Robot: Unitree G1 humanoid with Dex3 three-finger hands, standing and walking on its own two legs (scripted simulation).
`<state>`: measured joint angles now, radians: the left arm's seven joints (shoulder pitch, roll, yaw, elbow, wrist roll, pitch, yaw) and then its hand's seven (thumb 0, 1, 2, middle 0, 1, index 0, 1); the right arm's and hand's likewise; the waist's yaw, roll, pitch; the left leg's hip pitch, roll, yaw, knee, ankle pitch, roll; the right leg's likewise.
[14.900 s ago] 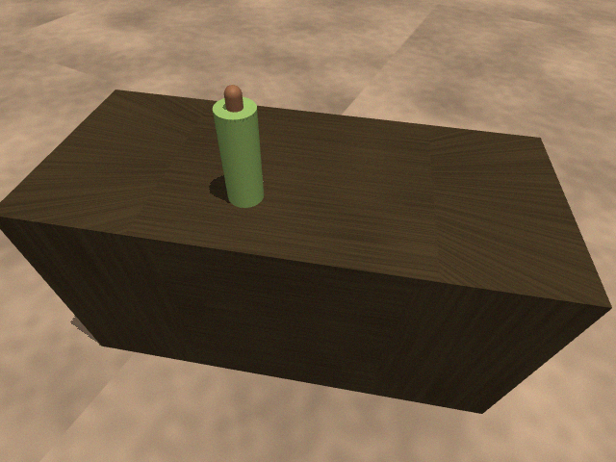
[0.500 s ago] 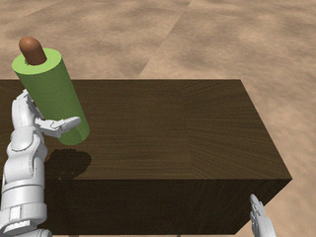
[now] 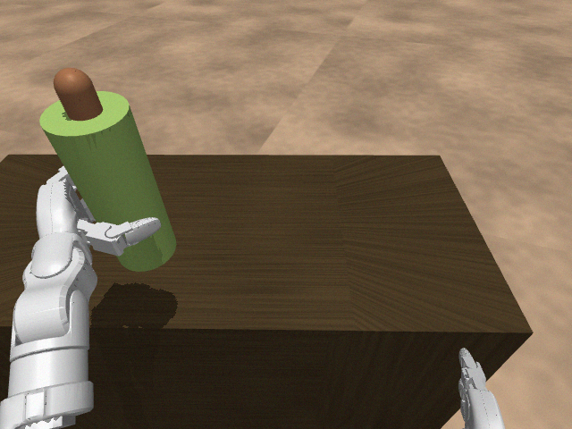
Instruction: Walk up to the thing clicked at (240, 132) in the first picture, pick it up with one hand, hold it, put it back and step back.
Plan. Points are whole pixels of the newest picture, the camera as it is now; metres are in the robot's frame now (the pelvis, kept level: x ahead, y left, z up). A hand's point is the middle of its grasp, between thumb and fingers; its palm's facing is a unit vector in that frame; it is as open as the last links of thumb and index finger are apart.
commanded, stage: lift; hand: left
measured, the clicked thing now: (116, 179) +0.36 +0.20 +0.22
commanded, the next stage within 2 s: hold in 0.14 s
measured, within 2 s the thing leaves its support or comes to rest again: neither
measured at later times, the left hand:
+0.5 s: hand (114, 202) +0.35 +0.21 +0.19, palm faces +0.31 -0.95 +0.00, open 11.5 cm
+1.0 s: hand (108, 196) +0.35 +0.21 +0.21, palm faces +0.33 -0.94 +0.00, open 11.5 cm
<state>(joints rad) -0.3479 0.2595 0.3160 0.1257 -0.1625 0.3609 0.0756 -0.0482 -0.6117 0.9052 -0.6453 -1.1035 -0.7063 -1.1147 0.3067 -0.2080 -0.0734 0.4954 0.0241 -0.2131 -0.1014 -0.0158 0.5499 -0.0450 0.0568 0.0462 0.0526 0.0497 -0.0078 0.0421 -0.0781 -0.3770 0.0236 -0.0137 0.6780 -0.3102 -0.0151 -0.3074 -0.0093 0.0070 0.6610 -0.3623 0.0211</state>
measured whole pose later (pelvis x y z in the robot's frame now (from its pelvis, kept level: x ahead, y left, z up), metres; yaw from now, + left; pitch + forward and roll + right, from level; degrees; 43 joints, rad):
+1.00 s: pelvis +0.01 +0.01 +0.01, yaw +0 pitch -1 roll +0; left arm -0.32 0.22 0.30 -0.10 -0.18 0.60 0.13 -0.05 -0.61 0.90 -0.65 -1.10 -0.71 -1.11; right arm 0.28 -0.21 -0.11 0.58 0.02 -0.25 -0.12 -0.02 0.54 -0.05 0.06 0.05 0.05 0.05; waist 0.01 0.05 -0.06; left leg -0.30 0.01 -0.01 0.61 -0.29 -0.01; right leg -0.23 -0.02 0.00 0.59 -0.34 0.03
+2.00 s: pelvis +0.00 +0.00 +0.01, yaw +0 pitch -2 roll +0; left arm -0.34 0.22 0.30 -0.05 -0.19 0.60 0.11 -0.05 -0.61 0.91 -0.64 -1.11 -0.70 -1.12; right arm 0.27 -0.22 -0.11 0.59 0.03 -0.26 -0.11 -0.02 0.55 -0.05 0.06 0.05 0.05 0.05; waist 0.01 0.06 -0.06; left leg -0.28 0.01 -0.01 0.58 -0.27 -0.01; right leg -0.21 -0.02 0.00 0.56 -0.32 0.03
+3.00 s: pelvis +0.00 +0.01 +0.01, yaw +1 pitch -2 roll -1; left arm -0.42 0.25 0.31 0.02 -0.19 0.59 0.10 -0.05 -0.61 0.91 -0.64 -1.12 -0.70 -1.13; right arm 0.25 -0.21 -0.10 0.61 0.03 -0.28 -0.11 -0.02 0.55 -0.05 0.06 0.05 0.05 0.05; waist 0.00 0.07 -0.08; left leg -0.27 0.01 -0.02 0.58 -0.26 0.00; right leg -0.20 -0.03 0.00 0.55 -0.31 0.03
